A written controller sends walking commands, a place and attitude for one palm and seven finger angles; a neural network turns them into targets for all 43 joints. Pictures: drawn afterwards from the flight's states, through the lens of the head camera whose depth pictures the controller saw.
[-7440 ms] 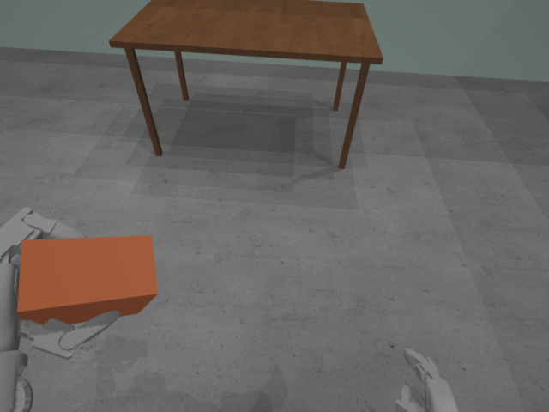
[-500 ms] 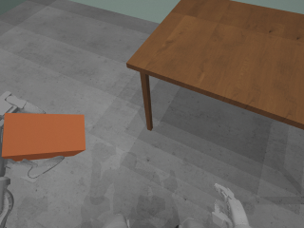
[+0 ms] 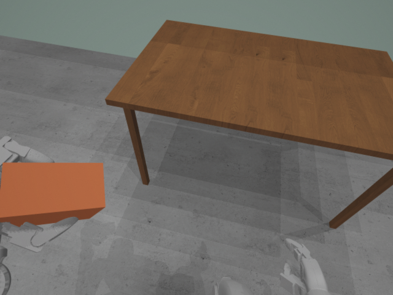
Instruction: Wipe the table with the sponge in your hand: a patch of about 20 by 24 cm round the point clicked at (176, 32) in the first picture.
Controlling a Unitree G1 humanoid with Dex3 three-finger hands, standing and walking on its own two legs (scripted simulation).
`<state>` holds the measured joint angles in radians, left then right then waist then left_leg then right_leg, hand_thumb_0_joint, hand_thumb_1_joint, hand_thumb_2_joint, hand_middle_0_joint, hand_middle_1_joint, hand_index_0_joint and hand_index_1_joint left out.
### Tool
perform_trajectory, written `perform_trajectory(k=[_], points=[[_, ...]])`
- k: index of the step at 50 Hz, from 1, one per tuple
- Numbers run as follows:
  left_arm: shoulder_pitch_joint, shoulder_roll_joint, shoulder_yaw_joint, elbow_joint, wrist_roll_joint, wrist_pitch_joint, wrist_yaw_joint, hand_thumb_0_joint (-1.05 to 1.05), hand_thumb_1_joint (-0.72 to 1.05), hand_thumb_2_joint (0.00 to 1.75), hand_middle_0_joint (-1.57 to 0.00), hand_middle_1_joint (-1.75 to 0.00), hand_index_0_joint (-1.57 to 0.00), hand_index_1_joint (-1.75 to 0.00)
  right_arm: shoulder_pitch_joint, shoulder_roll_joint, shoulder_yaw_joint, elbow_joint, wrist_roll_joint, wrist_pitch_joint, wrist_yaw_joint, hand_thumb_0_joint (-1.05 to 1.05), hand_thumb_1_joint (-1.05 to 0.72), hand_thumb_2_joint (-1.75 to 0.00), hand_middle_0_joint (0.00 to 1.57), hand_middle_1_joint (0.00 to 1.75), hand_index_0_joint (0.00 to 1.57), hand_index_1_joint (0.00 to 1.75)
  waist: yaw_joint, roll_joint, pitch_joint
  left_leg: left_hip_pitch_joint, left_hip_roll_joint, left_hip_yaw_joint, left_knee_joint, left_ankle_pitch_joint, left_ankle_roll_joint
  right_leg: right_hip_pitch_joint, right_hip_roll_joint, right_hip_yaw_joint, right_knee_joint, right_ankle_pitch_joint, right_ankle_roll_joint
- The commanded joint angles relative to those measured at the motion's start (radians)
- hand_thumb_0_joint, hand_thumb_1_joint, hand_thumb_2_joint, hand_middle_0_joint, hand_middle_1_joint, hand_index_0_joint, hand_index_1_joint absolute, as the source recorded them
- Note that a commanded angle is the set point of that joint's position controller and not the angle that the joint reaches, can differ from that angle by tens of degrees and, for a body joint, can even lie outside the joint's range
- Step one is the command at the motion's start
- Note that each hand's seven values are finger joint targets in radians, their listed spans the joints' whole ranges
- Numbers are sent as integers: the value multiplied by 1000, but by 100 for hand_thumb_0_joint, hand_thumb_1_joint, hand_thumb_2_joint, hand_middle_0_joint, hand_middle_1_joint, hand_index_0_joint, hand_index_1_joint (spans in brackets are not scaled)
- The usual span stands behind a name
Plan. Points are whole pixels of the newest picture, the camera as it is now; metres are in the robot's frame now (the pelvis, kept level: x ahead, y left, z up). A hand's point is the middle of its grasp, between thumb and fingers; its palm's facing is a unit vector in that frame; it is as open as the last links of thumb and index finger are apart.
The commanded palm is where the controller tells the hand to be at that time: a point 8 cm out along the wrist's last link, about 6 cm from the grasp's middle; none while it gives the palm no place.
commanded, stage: turn to face it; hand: left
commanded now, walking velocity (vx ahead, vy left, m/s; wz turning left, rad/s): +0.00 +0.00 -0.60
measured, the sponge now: (68, 194) +0.22 +0.23 +0.15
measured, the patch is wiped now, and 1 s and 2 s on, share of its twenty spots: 0.00 0.00 0.00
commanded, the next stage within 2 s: take the last steps up to it in 0.80 s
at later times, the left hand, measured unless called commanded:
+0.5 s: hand (164, 199) +0.21 +0.08 +0.18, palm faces +0.02 -0.82 -0.57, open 10.9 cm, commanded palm +0.17 +0.14 +0.19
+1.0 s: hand (205, 243) +0.16 +0.02 +0.17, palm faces -0.05 -0.89 -0.45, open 10.9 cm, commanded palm +0.12 +0.10 +0.19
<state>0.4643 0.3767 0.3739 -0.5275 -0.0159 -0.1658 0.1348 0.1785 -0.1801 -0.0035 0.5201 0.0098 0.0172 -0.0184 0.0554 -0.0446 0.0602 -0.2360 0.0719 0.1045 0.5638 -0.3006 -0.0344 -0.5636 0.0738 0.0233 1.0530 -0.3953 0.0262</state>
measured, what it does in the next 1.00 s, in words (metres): walks backwards, turning right: right foot, then left foot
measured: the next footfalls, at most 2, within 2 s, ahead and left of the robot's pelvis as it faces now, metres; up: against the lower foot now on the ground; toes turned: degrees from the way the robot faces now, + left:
right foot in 0.18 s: +0.01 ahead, -0.16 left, +0.00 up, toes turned -13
left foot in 0.66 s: -0.03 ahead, +0.07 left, +0.00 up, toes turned -19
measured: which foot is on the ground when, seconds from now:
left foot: down 0.00-0.20, up 0.22-0.64, down 0.66-0.94, up 0.96-1.00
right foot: up 0.00-0.16, down 0.18-0.68, up 0.70-0.90, down 0.92-1.00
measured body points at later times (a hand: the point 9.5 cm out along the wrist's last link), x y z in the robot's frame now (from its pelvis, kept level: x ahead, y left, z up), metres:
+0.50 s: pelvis -0.07 -0.07 +0.01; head -0.01 -0.10 +0.45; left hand +0.20 +0.12 +0.22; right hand +0.00 -0.38 -0.09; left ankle -0.04 +0.07 -0.67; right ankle -0.02 -0.15 -0.73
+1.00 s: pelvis -0.15 -0.07 -0.01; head -0.13 -0.10 +0.44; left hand +0.16 +0.07 +0.20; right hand -0.09 -0.32 -0.12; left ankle -0.09 +0.07 -0.70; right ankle -0.17 -0.17 -0.73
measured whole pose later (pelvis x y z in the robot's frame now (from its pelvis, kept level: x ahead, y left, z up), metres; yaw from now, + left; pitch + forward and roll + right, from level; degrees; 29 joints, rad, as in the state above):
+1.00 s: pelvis -0.15 -0.07 -0.01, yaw -28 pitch -2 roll -1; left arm 0.35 0.36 0.33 -0.46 -0.01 -0.18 0.14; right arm 0.18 -0.16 0.03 0.61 0.02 -0.06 0.00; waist 0.01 0.06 0.11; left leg -0.38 0.13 0.03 0.90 -0.48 -0.05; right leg -0.32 0.00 -0.10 0.64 -0.29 -0.04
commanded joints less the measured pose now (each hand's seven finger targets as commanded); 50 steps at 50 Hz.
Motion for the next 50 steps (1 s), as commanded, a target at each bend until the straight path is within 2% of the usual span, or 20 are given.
perform_trajectory(k=[1,5,8,9,10,11,12,16,25,30,32,34,36,38,44,45,46,47,48,50], points=[[-175,125,25,-261,-13,-80,16,0,10,130,-120,-160,-120,-160,-61,-147,-45,-129,11,-85,7,0,-90,-90,20,30,20,30,-26,332,-6,-56,294,-32,-256,128,123,42,-108,-58,-20,-47,38],[-217,137,40,-197,-14,-74,18,0,10,130,-120,-160,-120,-160,-20,-168,-46,-121,5,-115,10,0,-90,-90,20,30,20,30,-45,290,-39,-20,292,0,-173,221,81,208,-66,-153,-305,-62,50],[-179,157,73,-162,-10,-67,16,0,10,130,-120,-160,-120,-160,-7,-159,-48,-119,8,-124,19,0,-90,-90,20,30,20,30,-37,244,-119,-4,238,58,53,209,24,377,-69,-146,-567,163,22],[-181,177,85,-179,-10,-73,18,0,10,130,-120,-160,-120,-160,0,-136,-43,-120,13,-121,24,0,-90,-90,20,30,20,30,-43,85,-151,-37,175,79,217,103,-9,430,-170,-13,-646,342,-28],[-150,244,144,-187,-13,-81,29,0,10,130,-120,-160,-120,-160,-42,-104,-30,-143,9,-117,17,0,-90,-90,20,30,20,30,-23,-180,-169,-272,48,57,418,-279,-48,549,-344,304,-653,754,-134],[-101,272,194,-167,-26,-84,37,0,10,130,-120,-160,-120,-160,-95,-97,-14,-139,-1,-108,9,0,-90,-90,20,30,20,30,-3,-247,-188,-366,16,-39,605,-364,-57,552,-432,394,-647,983,-194],[-60,244,169,-191,-40,-67,25,0,10,130,-120,-160,-120,-160,-93,-117,-43,-140,16,-89,12,0,-90,-90,20,30,20,30,-21,-244,-230,-335,30,-138,688,-287,-51,520,-398,396,-652,875,-167],[137,230,241,-272,-65,-97,31,0,10,130,-120,-160,-120,-160,-124,-81,-14,-125,4,-24,19,0,-90,-90,20,30,20,30,-33,-20,-285,-410,23,-127,678,-146,-72,624,-315,264,-590,825,-181],[124,211,210,-254,-55,-85,40,0,10,130,-120,-160,-120,-160,-99,-142,-58,-123,7,-15,8,0,-90,-90,20,30,20,30,-24,-65,-236,-160,-25,-94,255,-177,-32,404,-302,380,-717,412,-209],[51,187,151,-214,-35,-71,31,0,10,130,-120,-160,-120,-160,-64,-155,-51,-114,8,-12,2,0,-90,-90,20,30,20,30,-45,-44,-210,68,-40,-71,-53,-90,6,231,-237,363,-751,128,-130],[10,187,139,-228,-31,-85,22,0,10,130,-120,-160,-120,-160,-55,-172,-57,-119,-2,-24,-11,0,-90,-90,20,30,20,30,-49,63,-172,153,77,-165,-213,-121,74,106,-134,295,-643,54,-62],[-46,198,138,-290,-12,-98,20,0,10,130,-120,-160,-120,-160,-75,-174,-58,-138,3,-46,-20,0,-90,-90,20,30,20,30,-30,318,-146,141,349,-364,-281,148,193,-4,-17,69,-221,-67,-1],[-50,198,138,-251,-1,-93,18,0,10,130,-120,-160,-120,-160,-77,-137,-48,-118,-4,-72,-20,0,-90,-90,20,30,20,30,-27,307,-114,-70,353,-256,-275,171,216,66,-52,34,80,-51,16],[-157,163,78,-327,-5,-87,7,0,10,130,-120,-160,-120,-160,-61,-145,-49,-109,4,-92,-6,0,-90,-90,20,30,20,30,-28,306,-69,-60,287,-89,-230,231,165,80,-84,-21,-25,-31,22],[-217,138,39,-183,4,-69,22,0,10,130,-120,-160,-120,-160,-38,-166,-44,-81,8,-146,-3,0,-90,-90,20,30,20,30,-48,263,-56,-82,228,-51,-54,200,69,356,-54,-156,-512,99,31],[-216,155,61,-160,4,-74,22,0,10,130,-120,-160,-120,-160,-30,-155,-43,-74,9,-149,-2,0,-90,-90,20,30,20,30,-50,196,-81,-91,197,-38,27,138,50,408,-88,-123,-598,176,14],[-220,186,85,-143,10,-78,25,0,10,130,-120,-160,-120,-160,-30,-136,-44,-70,11,-147,-3,0,-90,-90,20,30,20,30,-60,37,-104,-127,118,8,173,1,18,420,-201,22,-655,307,-41],[-189,232,125,-135,6,-78,32,0,10,130,-120,-160,-120,-160,-57,-104,-31,-84,7,-141,-9,0,-90,-90,20,30,20,30,-54,-199,-128,-276,-6,17,371,-251,-9,462,-378,307,-719,453,-139],[-138,226,141,-104,-4,-71,37,0,10,130,-120,-160,-120,-160,-87,-117,-35,-78,6,-132,-14,0,-90,-90,20,30,20,30,-32,-212,-160,-309,-12,-57,536,-291,-3,456,-453,382,-758,391,-195],[-22,227,163,-143,-16,-69,34,0,10,130,-120,-160,-120,-160,-110,-110,-29,-73,5,-105,-18,0,-90,-90,20,30,20,30,-42,-84,-145,-319,12,-130,602,-150,4,414,-419,374,-793,185,-199]])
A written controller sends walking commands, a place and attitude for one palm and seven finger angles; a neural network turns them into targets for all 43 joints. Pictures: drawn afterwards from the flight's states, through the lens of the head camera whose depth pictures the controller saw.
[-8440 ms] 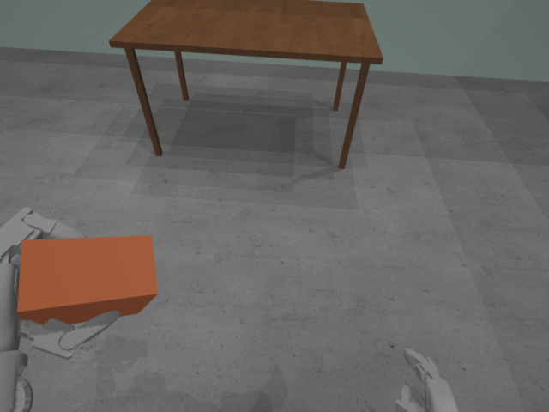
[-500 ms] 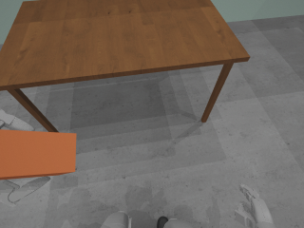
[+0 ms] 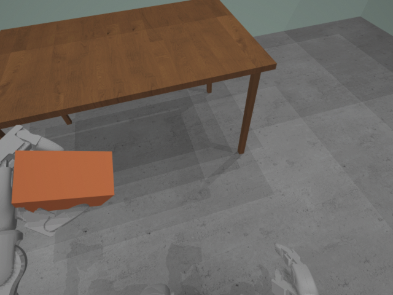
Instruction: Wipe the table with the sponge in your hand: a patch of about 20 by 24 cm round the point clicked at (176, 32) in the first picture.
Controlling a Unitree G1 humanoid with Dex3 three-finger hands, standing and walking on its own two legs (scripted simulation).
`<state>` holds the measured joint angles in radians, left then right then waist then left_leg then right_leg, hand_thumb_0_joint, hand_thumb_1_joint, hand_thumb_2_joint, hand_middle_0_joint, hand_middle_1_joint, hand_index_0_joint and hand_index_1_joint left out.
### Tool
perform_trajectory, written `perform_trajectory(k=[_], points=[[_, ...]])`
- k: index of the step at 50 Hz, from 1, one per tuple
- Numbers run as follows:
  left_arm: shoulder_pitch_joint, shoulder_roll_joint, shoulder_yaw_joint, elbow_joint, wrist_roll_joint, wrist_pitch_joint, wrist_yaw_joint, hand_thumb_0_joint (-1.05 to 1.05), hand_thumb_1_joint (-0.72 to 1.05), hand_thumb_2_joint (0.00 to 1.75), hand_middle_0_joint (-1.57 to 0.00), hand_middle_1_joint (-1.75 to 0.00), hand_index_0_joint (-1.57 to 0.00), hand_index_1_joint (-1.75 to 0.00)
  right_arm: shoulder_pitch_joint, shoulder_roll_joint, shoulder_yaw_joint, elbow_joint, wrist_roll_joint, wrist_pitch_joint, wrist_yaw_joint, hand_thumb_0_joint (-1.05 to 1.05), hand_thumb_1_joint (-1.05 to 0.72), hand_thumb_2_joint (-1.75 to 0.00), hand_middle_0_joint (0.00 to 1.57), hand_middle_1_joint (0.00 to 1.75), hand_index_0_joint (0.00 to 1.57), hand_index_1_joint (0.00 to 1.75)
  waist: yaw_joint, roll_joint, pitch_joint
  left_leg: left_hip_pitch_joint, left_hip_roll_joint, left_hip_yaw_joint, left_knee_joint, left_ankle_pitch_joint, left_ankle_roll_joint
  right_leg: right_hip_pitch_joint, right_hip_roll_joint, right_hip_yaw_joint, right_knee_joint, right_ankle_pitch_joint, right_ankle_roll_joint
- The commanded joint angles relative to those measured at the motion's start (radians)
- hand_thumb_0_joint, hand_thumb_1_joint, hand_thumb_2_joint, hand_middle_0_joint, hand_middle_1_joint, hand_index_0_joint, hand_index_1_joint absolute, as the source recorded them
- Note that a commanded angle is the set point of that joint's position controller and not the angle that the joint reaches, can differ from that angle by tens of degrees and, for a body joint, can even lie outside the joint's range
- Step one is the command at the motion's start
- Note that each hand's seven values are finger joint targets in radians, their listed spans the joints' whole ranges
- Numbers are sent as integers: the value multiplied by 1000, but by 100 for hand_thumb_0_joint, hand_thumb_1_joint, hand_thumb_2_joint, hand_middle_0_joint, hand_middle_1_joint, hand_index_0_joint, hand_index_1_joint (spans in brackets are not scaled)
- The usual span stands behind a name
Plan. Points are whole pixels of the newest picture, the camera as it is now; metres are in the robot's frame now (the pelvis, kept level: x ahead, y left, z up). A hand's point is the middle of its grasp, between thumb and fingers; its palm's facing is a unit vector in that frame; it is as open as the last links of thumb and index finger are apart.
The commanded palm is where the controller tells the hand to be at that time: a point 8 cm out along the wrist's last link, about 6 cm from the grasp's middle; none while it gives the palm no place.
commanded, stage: take the last steps up to it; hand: left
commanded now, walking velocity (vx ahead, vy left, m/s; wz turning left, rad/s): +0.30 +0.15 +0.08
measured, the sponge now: (79, 182) +0.25 +0.20 +0.16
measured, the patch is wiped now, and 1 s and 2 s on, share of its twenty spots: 0.00 0.00 0.00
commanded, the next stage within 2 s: none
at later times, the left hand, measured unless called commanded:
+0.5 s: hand (14, 195) +0.21 +0.26 +0.18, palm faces +0.45 -0.79 -0.42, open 10.9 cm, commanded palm +0.17 +0.30 +0.19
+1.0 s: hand (6, 138) +0.31 +0.33 +0.18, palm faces +0.40 -0.78 -0.48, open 10.9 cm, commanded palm +0.25 +0.37 +0.19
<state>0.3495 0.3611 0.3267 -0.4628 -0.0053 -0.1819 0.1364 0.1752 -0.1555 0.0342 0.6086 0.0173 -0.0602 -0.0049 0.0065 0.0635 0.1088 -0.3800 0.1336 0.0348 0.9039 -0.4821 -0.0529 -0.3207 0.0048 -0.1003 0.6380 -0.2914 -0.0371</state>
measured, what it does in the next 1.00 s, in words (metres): walks ahead: left foot, then left foot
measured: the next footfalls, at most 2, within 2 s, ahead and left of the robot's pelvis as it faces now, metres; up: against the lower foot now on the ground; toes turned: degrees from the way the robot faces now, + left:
left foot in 0.28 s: +0.03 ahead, +0.13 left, +0.00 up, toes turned +6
left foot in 0.90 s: +0.13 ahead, +0.21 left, +0.00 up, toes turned +10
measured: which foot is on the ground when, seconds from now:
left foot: up 0.00-0.26, down 0.28-0.54, up 0.56-0.88, down 0.90-1.00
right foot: down 0.00-0.90, up 0.92-1.00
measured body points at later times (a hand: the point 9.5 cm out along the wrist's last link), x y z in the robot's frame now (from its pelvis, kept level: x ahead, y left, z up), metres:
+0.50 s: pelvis +0.01 +0.01 +0.01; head +0.00 +0.00 +0.46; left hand +0.18 +0.30 +0.21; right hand +0.16 -0.21 -0.09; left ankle -0.01 +0.13 -0.72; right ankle +0.03 -0.09 -0.71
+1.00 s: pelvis +0.09 +0.09 +0.01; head +0.14 +0.10 +0.45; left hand +0.29 +0.37 +0.21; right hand +0.26 -0.16 -0.08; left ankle +0.09 +0.20 -0.72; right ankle +0.04 -0.04 -0.66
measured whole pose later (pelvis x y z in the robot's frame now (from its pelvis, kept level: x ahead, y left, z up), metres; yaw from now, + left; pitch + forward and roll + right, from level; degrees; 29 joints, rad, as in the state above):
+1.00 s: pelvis +0.09 +0.09 +0.01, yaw +0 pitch +0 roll +1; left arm 0.46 0.42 0.41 -0.55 0.00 -0.24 0.16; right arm 0.18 -0.19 -0.06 0.61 0.01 -0.08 -0.05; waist 0.01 -0.04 0.11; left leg -0.28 0.06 0.16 0.57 -0.30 0.01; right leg -0.41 -0.10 -0.08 1.04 -0.54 0.02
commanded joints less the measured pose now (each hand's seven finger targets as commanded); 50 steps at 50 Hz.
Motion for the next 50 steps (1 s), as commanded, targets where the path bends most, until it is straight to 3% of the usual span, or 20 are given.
perform_trajectory(k=[1,3,8,12,13,15,16,19,24,25,26,27,28,30,34,42,44,45,46,50], points=[[171,235,225,-221,-29,-61,33,0,10,130,-120,-160,-120,-160,-114,-121,-52,-153,-9,-13,-31,0,-90,-90,20,30,20,30,3,-138,-209,-189,-46,-57,235,71,18,191,-325,424,-353,127,-139],[229,235,251,-253,-35,-78,35,0,10,130,-120,-160,-120,-160,-113,-119,-52,-150,-7,10,-27,0,-90,-90,20,30,20,30,-5,-151,-257,-150,-43,-30,90,78,19,226,-302,287,-332,174,-122],[235,223,237,-312,-26,-93,54,0,10,130,-120,-160,-120,-160,-90,-142,-80,-154,-13,-17,-45,0,-90,-90,20,30,20,30,7,-186,-272,-35,-74,37,-213,40,52,237,-318,323,-357,38,-134],[179,191,193,-294,-18,-96,56,0,10,130,-120,-160,-120,-160,-15,-159,-97,-137,-22,-42,-53,0,-90,-90,20,30,20,30,-20,-110,-256,195,-112,73,-477,123,73,117,-257,267,-286,-151,-70],[154,175,172,-303,-20,-102,53,0,10,130,-120,-160,-120,-160,-8,-173,-105,-142,-21,-49,-62,0,-90,-90,20,30,20,30,-27,-11,-238,260,-64,10,-561,93,103,51,-195,213,-180,-165,-34],[126,167,155,-306,-7,-119,53,0,10,130,-120,-160,-120,-160,-24,-195,-109,-148,-19,-57,-65,0,-90,-90,20,30,20,30,-13,267,-181,329,196,-323,-660,72,234,-185,-28,-7,174,-266,45],[119,181,161,-255,2,-117,49,0,10,130,-120,-160,-120,-160,-24,-181,-108,-134,-15,-66,-67,0,-90,-90,20,30,20,30,-20,221,-146,253,219,-350,-685,75,270,-212,-30,12,319,-263,45],[9,167,120,-238,15,-116,31,0,10,130,-120,-160,-120,-160,-35,-188,-108,-105,-16,-89,-57,0,-90,-90,20,30,20,30,-16,174,-52,122,158,-223,-657,76,253,-185,-78,15,294,-189,60],[-33,146,78,-209,5,-101,27,0,10,130,-120,-160,-120,-160,-38,-176,-87,-94,-12,-96,-58,0,-90,-90,20,30,20,30,-1,133,-87,72,82,-94,-515,213,185,98,-41,-75,-90,-95,62],[-37,146,81,-182,8,-100,26,0,10,130,-120,-160,-120,-160,-41,-174,-86,-90,-14,-91,-59,0,-90,-90,20,30,20,30,4,78,-104,12,58,-62,-426,183,166,200,-59,-50,-179,-34,48],[-40,173,101,-154,15,-96,27,0,10,130,-120,-160,-120,-160,-38,-157,-87,-87,-16,-82,-57,0,-90,-90,20,30,20,30,7,-88,-120,-95,4,-5,-221,142,136,294,-176,121,-266,-64,-4],[-40,206,128,-128,10,-91,26,0,10,130,-120,-160,-120,-160,-52,-139,-90,-103,-13,-71,-51,0,-90,-90,20,30,20,30,6,-364,-120,-273,-113,74,62,-8,80,345,-405,526,-383,-86,-107],[-34,208,148,-95,-6,-90,24,0,10,130,-120,-160,-120,-160,-74,-170,-94,-105,-21,-58,-44,0,-90,-90,20,30,20,30,10,-326,-92,-333,-107,-26,251,-28,55,295,-509,632,-446,-107,-151],[-19,202,156,-86,-17,-100,8,0,10,130,-120,-160,-120,-160,-73,-158,-97,-95,-13,-43,-40,0,-90,-90,20,30,20,30,-3,-235,-33,-301,-44,-90,329,88,35,132,-466,559,-473,-243,-149],[55,203,175,-198,-18,-137,5,0,10,130,-120,-160,-120,-160,-94,-122,-65,-109,-17,-7,-32,0,-90,-90,20,30,20,30,-10,-172,-128,-192,-13,-17,119,180,29,129,-358,175,-400,85,-96],[88,194,182,-353,-12,-113,58,0,10,130,-120,-160,-120,-160,-49,-127,-94,-150,-26,-55,-53,0,-90,-90,20,30,20,30,6,-160,-259,154,-121,177,-443,265,46,232,-268,100,-196,198,-47],[75,173,165,-389,-16,-120,58,0,10,130,-120,-160,-120,-160,-18,-165,-117,-158,-12,-64,-64,0,-90,-90,20,30,20,30,-25,100,-294,387,14,-2,-534,340,108,49,-161,1,138,140,29],[77,172,161,-402,-10,-130,58,0,10,130,-120,-160,-120,-160,-24,-184,-128,-161,-9,-62,-60,0,-90,-90,20,30,20,30,-21,290,-290,509,206,-257,-531,598,204,-191,-73,-49,351,-272,70],[87,199,173,-370,8,-136,58,0,10,130,-120,-160,-120,-160,-18,-174,-127,-167,-8,-68,-54,0,-90,-90,20,30,20,30,-16,223,-264,482,257,-325,-559,676,265,-265,-56,-1,498,-383,51],[96,173,164,-340,-13,-125,37,0,10,130,-120,-160,-120,-160,-31,-161,-120,-119,3,-83,-41,0,-90,-90,20,30,20,30,-18,181,-190,399,190,-166,-550,581,266,-340,-120,13,439,-233,68]])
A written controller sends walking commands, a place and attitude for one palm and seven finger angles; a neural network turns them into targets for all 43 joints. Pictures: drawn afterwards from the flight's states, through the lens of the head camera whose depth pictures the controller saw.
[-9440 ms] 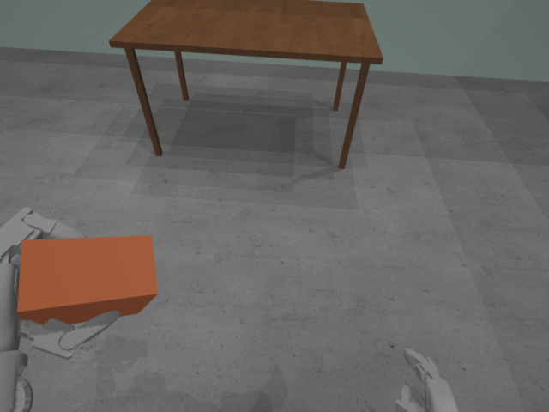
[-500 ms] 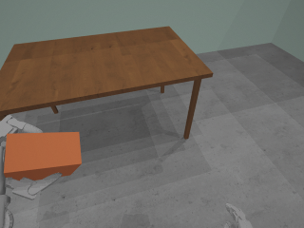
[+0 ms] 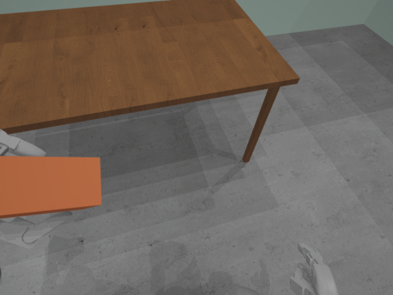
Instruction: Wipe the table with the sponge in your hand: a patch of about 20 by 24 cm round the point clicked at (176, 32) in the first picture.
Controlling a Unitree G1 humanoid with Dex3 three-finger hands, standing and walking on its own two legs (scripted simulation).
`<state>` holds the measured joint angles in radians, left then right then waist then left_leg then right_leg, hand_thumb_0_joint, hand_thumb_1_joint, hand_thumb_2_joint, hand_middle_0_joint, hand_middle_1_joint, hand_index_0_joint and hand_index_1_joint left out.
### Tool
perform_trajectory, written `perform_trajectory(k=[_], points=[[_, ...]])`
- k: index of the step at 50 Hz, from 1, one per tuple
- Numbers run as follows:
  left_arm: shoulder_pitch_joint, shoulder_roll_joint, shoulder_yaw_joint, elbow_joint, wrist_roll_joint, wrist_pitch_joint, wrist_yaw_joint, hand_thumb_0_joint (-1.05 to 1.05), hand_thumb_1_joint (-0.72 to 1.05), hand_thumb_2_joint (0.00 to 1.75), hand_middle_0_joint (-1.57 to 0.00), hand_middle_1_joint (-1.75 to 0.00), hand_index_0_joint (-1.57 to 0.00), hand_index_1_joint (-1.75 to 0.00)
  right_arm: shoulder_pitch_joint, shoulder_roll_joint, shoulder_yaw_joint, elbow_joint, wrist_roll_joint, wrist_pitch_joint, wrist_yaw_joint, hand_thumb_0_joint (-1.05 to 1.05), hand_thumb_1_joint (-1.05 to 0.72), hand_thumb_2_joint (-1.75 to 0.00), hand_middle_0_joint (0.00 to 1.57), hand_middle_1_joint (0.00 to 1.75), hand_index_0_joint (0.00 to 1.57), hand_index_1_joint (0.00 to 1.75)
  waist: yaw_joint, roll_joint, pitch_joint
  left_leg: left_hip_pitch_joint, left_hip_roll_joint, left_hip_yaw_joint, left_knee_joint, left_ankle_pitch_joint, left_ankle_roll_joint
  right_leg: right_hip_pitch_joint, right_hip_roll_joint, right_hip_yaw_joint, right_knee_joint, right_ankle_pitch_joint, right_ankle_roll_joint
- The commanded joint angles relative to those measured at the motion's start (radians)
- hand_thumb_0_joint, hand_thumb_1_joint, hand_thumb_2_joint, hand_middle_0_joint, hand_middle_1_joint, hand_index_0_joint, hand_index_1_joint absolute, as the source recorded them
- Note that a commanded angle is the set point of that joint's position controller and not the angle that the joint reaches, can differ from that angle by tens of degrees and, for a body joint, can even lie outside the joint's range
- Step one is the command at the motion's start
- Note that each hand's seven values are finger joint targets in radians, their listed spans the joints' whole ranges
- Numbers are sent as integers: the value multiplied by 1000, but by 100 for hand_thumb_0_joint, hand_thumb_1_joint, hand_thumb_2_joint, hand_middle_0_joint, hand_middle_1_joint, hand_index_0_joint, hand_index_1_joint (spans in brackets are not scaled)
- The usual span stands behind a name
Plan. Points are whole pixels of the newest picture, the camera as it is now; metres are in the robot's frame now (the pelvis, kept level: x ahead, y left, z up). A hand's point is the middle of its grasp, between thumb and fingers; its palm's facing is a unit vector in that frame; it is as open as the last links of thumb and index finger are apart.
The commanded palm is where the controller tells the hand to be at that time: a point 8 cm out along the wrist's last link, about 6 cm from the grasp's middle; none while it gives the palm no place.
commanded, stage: take the last steps up to it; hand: left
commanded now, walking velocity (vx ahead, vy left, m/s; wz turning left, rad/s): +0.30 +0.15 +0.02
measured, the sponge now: (61, 187) +0.24 +0.22 +0.15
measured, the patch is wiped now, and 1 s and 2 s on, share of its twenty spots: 0.00 0.00 0.00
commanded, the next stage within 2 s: come to a stop and stand still in 1.52 s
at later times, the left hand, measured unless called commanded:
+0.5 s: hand (41, 135) +0.32 +0.27 +0.16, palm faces +0.36 -0.79 -0.50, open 10.9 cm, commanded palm +0.26 +0.32 +0.19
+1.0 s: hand (13, 92) +0.38 +0.34 +0.19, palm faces +0.38 -0.75 -0.53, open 10.9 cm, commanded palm +0.33 +0.39 +0.19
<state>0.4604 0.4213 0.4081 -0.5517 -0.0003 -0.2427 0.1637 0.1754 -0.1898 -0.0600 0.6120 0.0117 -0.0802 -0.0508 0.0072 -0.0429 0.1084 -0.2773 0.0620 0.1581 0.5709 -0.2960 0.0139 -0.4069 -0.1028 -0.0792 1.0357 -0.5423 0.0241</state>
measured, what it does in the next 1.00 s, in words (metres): walks ahead: right foot, then left foot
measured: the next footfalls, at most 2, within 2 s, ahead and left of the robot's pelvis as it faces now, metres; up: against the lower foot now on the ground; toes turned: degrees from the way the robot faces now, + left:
right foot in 0.20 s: +0.13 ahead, -0.07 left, +0.00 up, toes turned -11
left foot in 0.62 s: +0.24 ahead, +0.22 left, +0.00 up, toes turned +10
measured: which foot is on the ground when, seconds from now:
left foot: down 0.00-0.22, up 0.24-0.60, down 0.62-0.98, up 1.00-1.00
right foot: up 0.00-0.18, down 0.20-0.62, up 0.64-0.92, down 0.94-1.00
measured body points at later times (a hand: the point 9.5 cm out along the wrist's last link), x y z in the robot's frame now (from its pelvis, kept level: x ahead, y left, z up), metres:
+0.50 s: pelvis +0.11 +0.04 +0.01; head +0.17 +0.03 +0.46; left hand +0.29 +0.32 +0.19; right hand +0.28 -0.21 -0.09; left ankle +0.17 +0.21 -0.68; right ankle +0.09 -0.07 -0.73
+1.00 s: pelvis +0.18 +0.11 +0.00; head +0.20 +0.07 +0.44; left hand +0.36 +0.38 +0.22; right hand +0.34 -0.09 -0.12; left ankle +0.20 +0.21 -0.72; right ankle +0.19 +0.03 -0.73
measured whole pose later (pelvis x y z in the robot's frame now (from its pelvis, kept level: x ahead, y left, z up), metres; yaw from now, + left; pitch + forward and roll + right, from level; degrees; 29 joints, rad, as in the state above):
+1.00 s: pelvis +0.18 +0.11 +0.00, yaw +1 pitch +0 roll +1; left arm 0.51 0.41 0.36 -0.53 -0.02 -0.22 0.13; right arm 0.21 -0.15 0.02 0.64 0.01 -0.07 -0.05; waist 0.02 0.07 0.05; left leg -0.34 0.04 0.14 0.68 -0.36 0.02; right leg -0.30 -0.04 -0.19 0.62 -0.31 -0.05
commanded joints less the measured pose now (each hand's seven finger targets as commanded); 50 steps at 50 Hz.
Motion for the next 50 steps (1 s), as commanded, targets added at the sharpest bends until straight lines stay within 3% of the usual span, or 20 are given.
perform_trajectory(k=[1,6,9,10,11,12,14,16,19,26,28,29,31,32,34,38,45,47,49,50], points=[[6,106,78,-251,-22,-65,5,0,10,130,-120,-160,-120,-160,-34,-124,-21,-118,11,-69,7,0,-90,-90,20,30,20,30,-13,285,-194,275,241,-244,-222,394,187,-218,-6,-28,-18,60,9],[44,111,72,-212,-30,-43,0,0,10,130,-120,-160,-120,-160,-39,-119,5,-123,-1,-77,4,0,-90,-90,20,30,20,30,-10,263,-194,167,198,-148,-196,436,124,34,61,-122,-355,180,3],[32,136,104,-155,-31,-24,0,0,10,130,-120,-160,-120,-160,-51,-116,6,-120,2,-53,-8,0,-90,-90,20,30,20,30,8,138,-246,51,169,-111,22,371,84,291,50,-105,-579,322,-21],[15,155,116,-130,-21,-22,-1,0,10,130,-120,-160,-120,-160,-46,-106,6,-115,0,-41,-9,0,-90,-90,20,30,20,30,7,-17,-270,-92,110,-52,225,245,57,426,-83,63,-622,383,-75],[1,180,141,-111,-19,-27,-2,0,10,130,-120,-160,-120,-160,-63,-89,7,-137,-5,-34,-4,0,-90,-90,20,30,20,30,6,-237,-263,-347,-35,-12,490,-142,2,543,-310,462,-685,549,-188],[-15,189,171,-82,-39,-30,0,0,10,130,-120,-160,-120,-160,-84,-99,11,-137,-11,-29,1,0,-90,-90,20,30,20,30,10,-218,-227,-439,-27,-144,678,-246,-19,504,-432,592,-745,549,-236],[-15,176,168,-46,-45,-40,-14,0,10,130,-120,-160,-120,-160,-68,-108,-2,-112,-4,-17,11,0,-90,-90,20,30,20,30,-3,-133,-170,-463,26,-219,781,-135,-35,418,-389,483,-741,457,-214],[38,141,137,-61,-31,-62,-20,0,10,130,-120,-160,-120,-160,-86,-91,18,-98,-11,5,15,0,-90,-90,20,30,20,30,0,-25,-148,-466,47,-193,748,-52,-48,357,-298,238,-709,641,-169],[-32,127,81,-165,-22,-85,-16,0,10,130,-120,-160,-120,-160,-90,-102,20,-113,-15,7,22,0,-90,-90,20,30,20,30,-14,-49,-156,-381,70,-140,527,5,-46,303,-264,67,-698,718,-145],[-15,161,117,-279,-18,-58,26,0,10,130,-120,-160,-120,-160,-58,-94,-4,-162,-19,-27,1,0,-90,-90,20,30,20,30,18,-137,-222,-65,-17,28,39,62,-27,305,-233,42,-607,731,-125],[-12,157,124,-270,-21,-57,33,0,10,130,-120,-160,-120,-160,-36,-106,-17,-161,-15,-24,-13,0,-90,-90,20,30,20,30,-6,-51,-255,84,-33,43,-102,146,-27,278,-185,-2,-489,633,-86],[-29,141,116,-277,-19,-66,33,0,10,130,-120,-160,-120,-160,-20,-114,-22,-164,-11,-24,-18,0,-90,-90,20,30,20,30,-17,62,-287,184,-14,16,-147,163,-16,231,-138,-34,-338,571,-60],[-54,128,102,-293,-16,-89,33,0,10,130,-120,-160,-120,-160,-19,-147,-38,-176,-2,-26,-15,0,-90,-90,20,30,20,30,-12,425,-305,334,310,-437,-214,460,154,-90,40,-54,77,-134,0],[-65,161,116,-224,-2,-89,31,0,10,130,-120,-160,-120,-160,-14,-142,-35,-179,0,-31,-7,0,-90,-90,20,30,20,30,-17,305,-247,256,332,-466,-239,457,199,-140,48,0,185,-142,-15],[-55,173,131,-159,-20,-80,11,0,10,130,-120,-160,-120,-160,-36,-136,-28,-148,-1,-39,-11,0,-90,-90,20,30,20,30,-11,272,-237,177,322,-428,-239,299,224,-177,-11,26,206,-58,5],[-17,133,95,-307,-29,-83,-4,0,10,130,-120,-160,-120,-160,-43,-117,-9,-143,8,-62,9,0,-90,-90,20,30,20,30,2,305,-235,114,202,-207,-222,349,168,-91,1,-32,-8,89,12],[18,135,102,-198,-41,-24,5,0,10,130,-120,-160,-120,-160,-27,-114,21,-129,-3,-66,-16,0,-90,-90,20,30,20,30,1,189,-257,74,196,-188,-170,226,109,153,59,-94,-464,160,8],[-20,151,117,-128,-33,-14,6,0,10,130,-120,-160,-120,-160,-32,-109,21,-122,-4,-46,-23,0,-90,-90,20,30,20,30,-1,64,-241,-51,146,-141,-40,55,61,280,-24,11,-631,285,-31],[-67,172,128,-60,-43,-6,8,0,10,130,-120,-160,-120,-160,-61,-93,29,-148,-5,-35,-13,0,-90,-90,20,30,20,30,-2,-267,-178,-355,-44,-56,350,-244,-26,389,-370,533,-750,464,-193],[-93,141,98,-36,-51,-8,2,0,10,130,-120,-160,-120,-160,-47,-124,8,-124,-3,-35,-1,0,-90,-90,20,30,20,30,-7,-253,-156,-370,-21,-155,525,-195,-41,340,-399,518,-771,478,-209]])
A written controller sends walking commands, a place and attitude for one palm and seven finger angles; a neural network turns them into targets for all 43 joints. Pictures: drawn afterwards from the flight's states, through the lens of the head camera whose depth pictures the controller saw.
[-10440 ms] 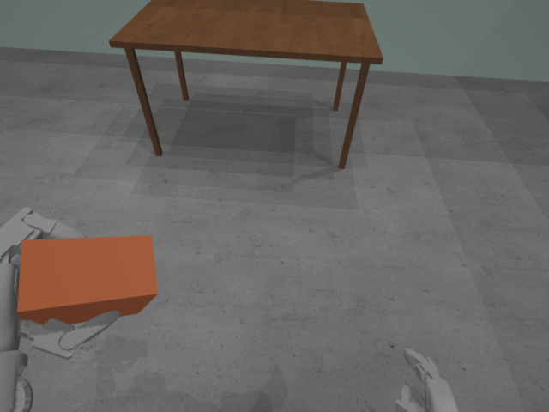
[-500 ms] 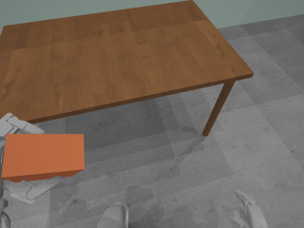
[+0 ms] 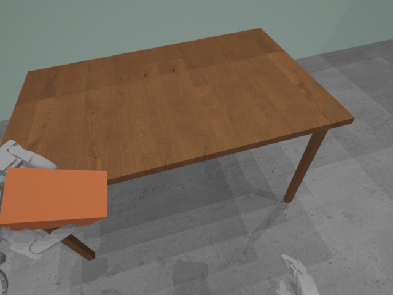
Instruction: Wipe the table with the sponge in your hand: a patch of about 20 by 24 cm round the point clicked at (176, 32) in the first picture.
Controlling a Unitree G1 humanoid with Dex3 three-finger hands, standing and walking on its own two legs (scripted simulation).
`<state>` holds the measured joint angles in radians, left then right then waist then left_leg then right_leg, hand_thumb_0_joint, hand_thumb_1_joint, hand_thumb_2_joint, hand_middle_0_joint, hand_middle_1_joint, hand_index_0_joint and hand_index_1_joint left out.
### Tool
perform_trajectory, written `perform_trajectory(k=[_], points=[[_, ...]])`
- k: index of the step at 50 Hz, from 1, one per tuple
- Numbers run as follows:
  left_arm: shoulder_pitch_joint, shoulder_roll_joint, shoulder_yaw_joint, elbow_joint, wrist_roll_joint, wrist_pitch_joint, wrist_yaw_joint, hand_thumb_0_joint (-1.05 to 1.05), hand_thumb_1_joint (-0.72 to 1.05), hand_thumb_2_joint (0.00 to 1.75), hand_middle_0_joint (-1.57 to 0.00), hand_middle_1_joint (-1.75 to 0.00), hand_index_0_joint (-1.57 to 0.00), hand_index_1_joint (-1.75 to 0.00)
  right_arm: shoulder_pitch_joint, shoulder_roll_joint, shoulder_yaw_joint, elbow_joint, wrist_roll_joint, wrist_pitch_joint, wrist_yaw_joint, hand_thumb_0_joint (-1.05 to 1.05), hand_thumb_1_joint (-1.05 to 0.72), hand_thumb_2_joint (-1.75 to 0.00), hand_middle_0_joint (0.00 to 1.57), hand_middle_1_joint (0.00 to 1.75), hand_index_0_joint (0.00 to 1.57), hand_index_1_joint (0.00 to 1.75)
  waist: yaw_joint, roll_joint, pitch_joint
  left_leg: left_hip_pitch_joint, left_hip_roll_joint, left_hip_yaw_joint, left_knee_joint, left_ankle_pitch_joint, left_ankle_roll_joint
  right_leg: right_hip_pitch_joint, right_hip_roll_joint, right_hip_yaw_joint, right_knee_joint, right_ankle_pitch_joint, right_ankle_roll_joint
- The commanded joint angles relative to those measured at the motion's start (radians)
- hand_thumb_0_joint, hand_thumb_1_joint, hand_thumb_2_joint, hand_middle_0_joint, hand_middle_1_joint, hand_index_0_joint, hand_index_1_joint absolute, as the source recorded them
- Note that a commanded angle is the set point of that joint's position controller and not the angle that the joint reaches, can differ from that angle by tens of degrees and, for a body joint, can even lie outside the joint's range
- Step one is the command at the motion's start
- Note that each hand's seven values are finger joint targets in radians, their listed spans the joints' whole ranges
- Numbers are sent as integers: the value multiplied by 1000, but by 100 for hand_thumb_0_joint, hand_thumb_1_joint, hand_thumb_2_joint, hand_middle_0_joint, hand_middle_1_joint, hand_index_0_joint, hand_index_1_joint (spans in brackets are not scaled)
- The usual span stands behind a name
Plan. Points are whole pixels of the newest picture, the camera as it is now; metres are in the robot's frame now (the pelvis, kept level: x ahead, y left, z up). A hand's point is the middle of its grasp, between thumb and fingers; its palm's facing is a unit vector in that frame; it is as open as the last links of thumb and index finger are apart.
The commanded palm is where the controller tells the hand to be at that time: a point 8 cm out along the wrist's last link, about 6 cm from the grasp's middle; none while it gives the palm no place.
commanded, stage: take the last steps up to it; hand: left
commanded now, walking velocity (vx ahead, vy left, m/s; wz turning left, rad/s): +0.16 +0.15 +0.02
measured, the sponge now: (70, 200) +0.22 +0.20 +0.17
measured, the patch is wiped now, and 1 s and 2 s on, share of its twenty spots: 0.00 0.00 0.00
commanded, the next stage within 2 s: come to a stop and stand still in 0.52 s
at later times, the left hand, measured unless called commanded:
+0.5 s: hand out of the picture +0.24 +0.33 +0.19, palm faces +0.41 -0.80 -0.44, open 10.9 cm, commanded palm +0.18 +0.36 +0.19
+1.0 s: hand (7, 169) +0.27 +0.33 +0.17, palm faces +0.37 -0.86 -0.35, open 10.9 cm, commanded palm +0.19 +0.35 +0.19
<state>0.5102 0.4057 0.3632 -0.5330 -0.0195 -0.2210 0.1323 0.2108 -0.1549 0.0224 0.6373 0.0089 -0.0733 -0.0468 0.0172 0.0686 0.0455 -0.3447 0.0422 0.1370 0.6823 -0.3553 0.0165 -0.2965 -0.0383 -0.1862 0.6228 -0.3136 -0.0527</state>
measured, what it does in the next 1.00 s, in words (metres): steps on the spot: left foot, then right foot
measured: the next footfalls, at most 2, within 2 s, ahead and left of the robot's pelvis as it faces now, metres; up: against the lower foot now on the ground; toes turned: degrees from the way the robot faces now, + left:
left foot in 0.36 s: +0.07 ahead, +0.19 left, +0.00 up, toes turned -2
right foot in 0.70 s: +0.06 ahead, +0.01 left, +0.00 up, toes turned -10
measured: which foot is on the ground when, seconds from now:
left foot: up 0.00-0.34, down 0.36-1.00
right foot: down 0.00-0.38, up 0.40-0.68, down 0.70-1.00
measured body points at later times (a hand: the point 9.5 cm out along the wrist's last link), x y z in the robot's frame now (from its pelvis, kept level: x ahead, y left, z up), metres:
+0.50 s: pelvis +0.02 +0.08 +0.01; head +0.04 +0.10 +0.45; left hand +0.21 +0.37 +0.21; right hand +0.18 -0.15 -0.07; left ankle +0.05 +0.19 -0.73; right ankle -0.01 -0.03 -0.67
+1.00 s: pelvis +0.01 +0.09 +0.01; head +0.03 +0.09 +0.46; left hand +0.24 +0.37 +0.19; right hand +0.15 -0.18 -0.07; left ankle +0.03 +0.20 -0.73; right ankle +0.02 +0.02 -0.73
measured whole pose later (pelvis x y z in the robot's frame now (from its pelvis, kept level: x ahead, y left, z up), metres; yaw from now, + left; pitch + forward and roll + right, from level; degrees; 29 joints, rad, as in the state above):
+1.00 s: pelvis +0.01 +0.09 +0.01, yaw -5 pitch -2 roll +1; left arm 0.29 0.35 0.38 -0.32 -0.04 -0.23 0.13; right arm 0.22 -0.25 -0.03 0.61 0.02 -0.13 -0.01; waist 0.02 -0.02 0.08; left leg -0.21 0.00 0.06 0.47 -0.24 0.02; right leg -0.22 0.02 -0.11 0.49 -0.24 -0.06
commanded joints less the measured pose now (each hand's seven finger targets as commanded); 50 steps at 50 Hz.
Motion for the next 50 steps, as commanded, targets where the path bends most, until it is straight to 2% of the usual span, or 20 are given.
perform_trajectory(k=[1,3,6,13,16,17,18,19,20,22,25,34,36,39,40,41,42,43,47,50], points=[[-135,148,141,-25,-29,-33,28,0,10,130,-120,-160,-120,-160,-87,-156,-72,-139,0,-37,-2,0,-90,-90,20,30,20,30,-22,-320,-64,-330,17,-170,487,-92,-54,206,-442,563,-348,296,-127],[-137,155,141,-42,-19,-51,25,0,10,130,-120,-160,-120,-160,-115,-132,-44,-134,-3,-16,-4,0,-90,-90,20,30,20,30,-12,-172,-90,-332,31,-160,483,-43,-61,238,-369,396,-283,499,-95],[-118,126,97,-88,-1,-78,27,0,10,130,-120,-160,-120,-160,-112,-137,-46,-135,-11,-11,-4,0,-90,-90,20,30,20,30,-18,-199,-107,-263,30,-93,355,15,-54,233,-305,205,-255,626,-52],[-12,198,183,-265,-9,-73,62,0,10,130,-120,-160,-120,-160,-92,-140,-84,-196,-12,-27,-13,0,-90,-90,20,30,20,30,10,-256,-179,-35,-11,7,-56,48,-32,249,-295,204,-215,538,-58],[-46,170,177,-276,-14,-73,63,0,10,130,-120,-160,-120,-160,-71,-142,-94,-200,-11,-20,-24,0,-90,-90,20,30,20,30,-14,-162,-190,153,-23,29,-239,157,-31,147,-231,177,-128,278,-11],[-65,153,164,-285,-17,-80,61,0,10,130,-120,-160,-120,-160,-58,-157,-102,-201,-6,-22,-30,0,-90,-90,20,30,20,30,-24,-46,-197,230,24,-14,-292,176,-15,85,-182,153,-20,190,13],[-54,137,147,-294,-17,-85,59,0,10,130,-120,-160,-120,-160,-54,-187,-112,-208,0,-25,-30,0,-90,-90,20,30,20,30,-23,191,-190,314,191,-228,-337,296,45,-78,-74,66,178,-97,63],[-57,147,147,-293,-3,-100,59,0,10,130,-120,-160,-120,-160,-50,-180,-108,-215,1,-31,-26,0,-90,-90,20,30,20,30,-13,269,-185,338,321,-394,-366,477,141,-202,-10,67,372,-353,74],[-62,163,152,-222,7,-99,53,0,10,130,-120,-160,-120,-160,-51,-180,-109,-209,5,-36,-17,0,-90,-90,20,30,20,30,-18,169,-137,269,327,-382,-377,480,170,-237,-5,102,484,-342,63],[-94,164,147,-193,-1,-91,41,0,10,130,-120,-160,-120,-160,-69,-176,-99,-178,-7,-46,-16,0,-90,-90,20,30,20,30,-26,213,-135,195,294,-322,-378,316,183,-247,-56,115,522,-231,77],[-116,110,79,-253,-1,-89,26,0,10,130,-120,-160,-120,-160,-69,-162,-86,-162,7,-69,-5,0,-90,-90,20,30,20,30,-16,171,-122,181,226,-192,-361,373,154,-203,-44,82,389,-137,89],[-118,147,119,-179,-16,-25,40,0,10,130,-120,-160,-120,-160,-83,-148,-39,-164,-11,-60,-25,0,-90,-90,20,30,20,30,-11,42,-153,124,224,-191,-326,238,82,91,9,53,-140,-8,77],[-127,163,139,-143,-16,-20,43,0,10,130,-120,-160,-120,-160,-88,-138,-35,-169,-8,-44,-26,0,-90,-90,20,30,20,30,-21,-36,-164,45,176,-148,-231,146,34,187,-56,168,-240,132,40],[-117,138,115,-86,-38,4,37,0,10,130,-120,-160,-120,-160,-78,-132,-45,-177,4,-39,-9,0,-90,-90,20,30,20,30,-19,-330,-127,-42,-10,-75,52,-75,-40,152,-290,498,-332,303,-96],[-979,726,578,-159,47,-31,27,0,10,130,-120,-160,-120,-160,-47,-156,-100,-158,-37,-108,-14,0,-90,-90,20,30,20,30,37,-375,90,-62,1,-4,26,83,-58,-71,-143,379,-377,376,0],[-501,301,266,239,12,-35,-17,0,10,130,-120,-160,-120,-160,-61,-113,-68,-138,-26,-102,-20,0,-90,-90,20,30,20,30,25,-266,-192,26,-32,-131,-25,90,-13,98,-224,411,-260,328,-73],[-316,175,195,189,-27,-46,-7,0,10,130,-120,-160,-120,-160,-62,-99,-54,-164,6,-88,-4,0,-90,-90,20,30,20,30,18,-250,-107,31,-33,-88,-90,131,-14,145,-190,375,-302,307,-46],[-264,84,115,221,-30,-45,-9,0,10,130,-120,-160,-120,-160,-65,-119,-59,-183,14,-93,13,0,-90,-90,20,30,20,30,24,-122,-147,77,-47,-57,-139,129,-6,198,-192,345,-291,332,-31],[-240,82,16,-74,-25,-96,-16,0,10,130,-120,-160,-120,-160,-91,-159,-70,-195,11,-119,39,0,-90,-90,20,30,20,30,44,-133,-149,104,-33,-116,-259,206,37,255,-143,312,-280,279,96],[-171,130,59,-197,-19,-102,-3,0,10,130,-120,-160,-120,-160,-107,-175,-72,-210,4,-122,46,0,-90,-90,20,30,20,30,29,-57,-158,130,17,-181,-267,271,43,207,-96,266,-247,195,68]])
